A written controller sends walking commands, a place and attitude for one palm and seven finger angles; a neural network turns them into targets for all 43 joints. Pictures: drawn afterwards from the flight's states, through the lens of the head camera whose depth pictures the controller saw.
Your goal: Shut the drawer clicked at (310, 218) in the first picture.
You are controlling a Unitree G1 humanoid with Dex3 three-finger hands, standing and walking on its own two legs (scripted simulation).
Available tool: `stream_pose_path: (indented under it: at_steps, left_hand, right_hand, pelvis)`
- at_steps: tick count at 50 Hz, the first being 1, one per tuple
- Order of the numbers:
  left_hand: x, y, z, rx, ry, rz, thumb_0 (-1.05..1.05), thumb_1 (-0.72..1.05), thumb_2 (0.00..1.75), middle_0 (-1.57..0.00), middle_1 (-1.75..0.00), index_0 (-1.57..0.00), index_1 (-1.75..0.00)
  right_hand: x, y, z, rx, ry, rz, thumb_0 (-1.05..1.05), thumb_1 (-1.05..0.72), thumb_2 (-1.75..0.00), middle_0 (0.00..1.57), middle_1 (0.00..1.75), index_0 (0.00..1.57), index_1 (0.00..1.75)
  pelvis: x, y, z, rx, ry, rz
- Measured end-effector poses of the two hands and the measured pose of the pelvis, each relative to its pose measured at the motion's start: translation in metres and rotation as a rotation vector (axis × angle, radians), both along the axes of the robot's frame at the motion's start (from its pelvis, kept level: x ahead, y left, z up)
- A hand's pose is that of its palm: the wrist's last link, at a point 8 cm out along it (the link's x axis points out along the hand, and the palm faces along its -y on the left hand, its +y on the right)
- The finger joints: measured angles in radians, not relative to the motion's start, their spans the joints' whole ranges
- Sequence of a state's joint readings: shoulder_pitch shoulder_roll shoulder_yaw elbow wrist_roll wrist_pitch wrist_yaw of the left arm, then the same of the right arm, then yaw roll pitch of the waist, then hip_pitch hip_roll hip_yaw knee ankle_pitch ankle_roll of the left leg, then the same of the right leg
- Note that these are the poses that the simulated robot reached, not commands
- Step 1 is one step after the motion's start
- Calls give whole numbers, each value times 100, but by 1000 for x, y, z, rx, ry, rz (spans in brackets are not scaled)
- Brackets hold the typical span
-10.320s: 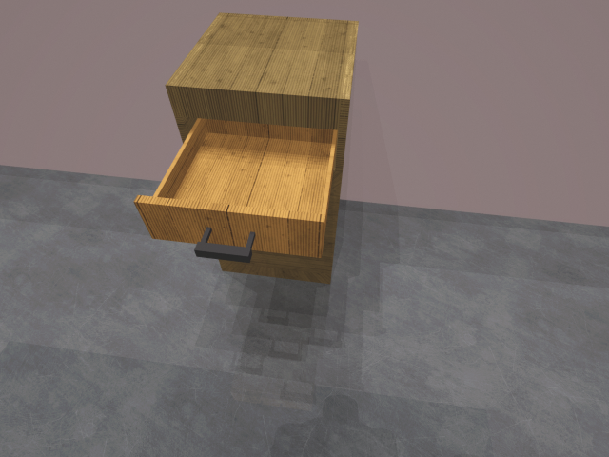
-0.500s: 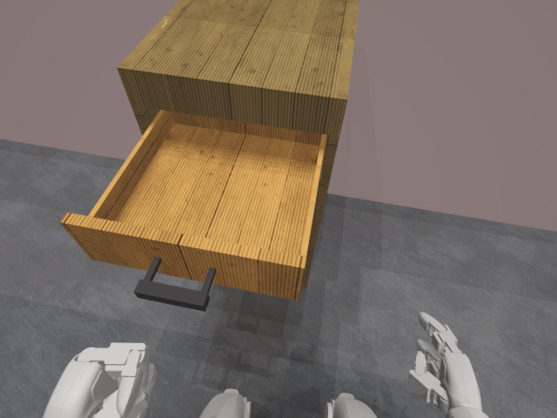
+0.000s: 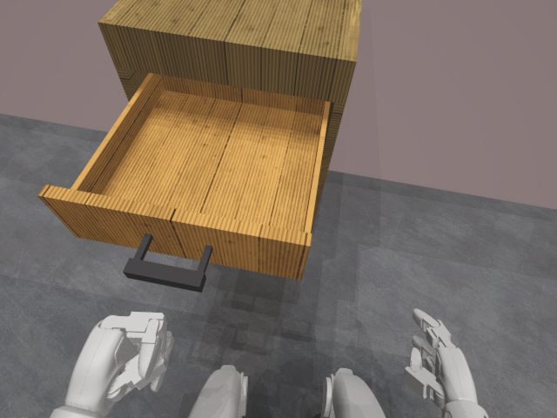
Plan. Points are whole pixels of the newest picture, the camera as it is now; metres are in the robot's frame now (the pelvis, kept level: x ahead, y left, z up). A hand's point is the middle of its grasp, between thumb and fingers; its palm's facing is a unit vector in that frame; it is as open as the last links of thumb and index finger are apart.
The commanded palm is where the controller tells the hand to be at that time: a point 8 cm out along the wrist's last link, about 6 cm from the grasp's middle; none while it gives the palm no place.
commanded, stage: bring the fist close to the handle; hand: left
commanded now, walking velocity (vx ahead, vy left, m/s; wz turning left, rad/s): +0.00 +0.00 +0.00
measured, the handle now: (171, 261) +0.33 +0.18 +0.00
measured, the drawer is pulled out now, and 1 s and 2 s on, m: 0.30 0.30 0.20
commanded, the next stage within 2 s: push the drawer shut in 0.82 s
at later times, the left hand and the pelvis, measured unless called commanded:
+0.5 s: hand (186, 335) +0.23 +0.14 -0.01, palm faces -0.16 -0.99 -0.04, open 3.3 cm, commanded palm +0.21 +0.20 +0.00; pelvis -0.01 +0.00 -0.03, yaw +0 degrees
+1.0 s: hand (183, 332) +0.23 +0.14 +0.00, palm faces -0.16 -0.99 -0.03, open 3.3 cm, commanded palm +0.23 +0.20 +0.00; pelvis +0.00 -0.01 -0.03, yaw +0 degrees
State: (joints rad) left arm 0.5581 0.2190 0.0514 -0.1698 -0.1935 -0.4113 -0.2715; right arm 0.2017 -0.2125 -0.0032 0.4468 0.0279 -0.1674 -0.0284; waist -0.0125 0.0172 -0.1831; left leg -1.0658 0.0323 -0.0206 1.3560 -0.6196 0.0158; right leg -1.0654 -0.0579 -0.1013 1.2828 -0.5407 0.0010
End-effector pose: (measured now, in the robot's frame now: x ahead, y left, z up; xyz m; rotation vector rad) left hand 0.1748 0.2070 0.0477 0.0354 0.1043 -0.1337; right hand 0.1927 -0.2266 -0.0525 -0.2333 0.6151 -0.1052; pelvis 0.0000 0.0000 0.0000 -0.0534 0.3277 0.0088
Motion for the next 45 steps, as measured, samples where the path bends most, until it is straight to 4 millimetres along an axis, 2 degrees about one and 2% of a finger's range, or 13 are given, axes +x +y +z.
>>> stream_pose_path:
  at_steps: [12, 24, 33, 45]
  left_hand:
    - [22, -2, -24, 0, -5, -14, 2, 90, 90, -140, -160, -140, -160]
    - [41, -10, -49, 6, -10, -28, 2, 90, 90, -140, -160, -140, -160]
    - [40, -8, -40, 12, -4, -20, 2, 90, 90, -140, -160, -140, -160]
    - [45, -6, -46, 9, -2, -20, 2, 90, 90, -140, -160, -140, -160]
  right_hand:
    - [-7, -5, -24, -16, 59, -9, 1, -90, -90, 20, 30, 21, 30]
    - [-6, -9, -45, -26, 93, 10, 1, -90, -90, 20, 30, 21, 30]
    - [-6, -9, -49, -3, 121, -4, 1, -90, -90, 20, 30, 21, 30]
    - [-2, -15, -47, -23, 110, -5, 1, -90, -90, 20, 30, 21, 30]
  pelvis:
    - [-3, 0, -17, -2, 49, -5]
    - [-5, -2, -33, 0, 94, -6]
    - [-3, -5, -31, 0, 98, -6]
    - [-2, -7, -32, -1, 104, -5]
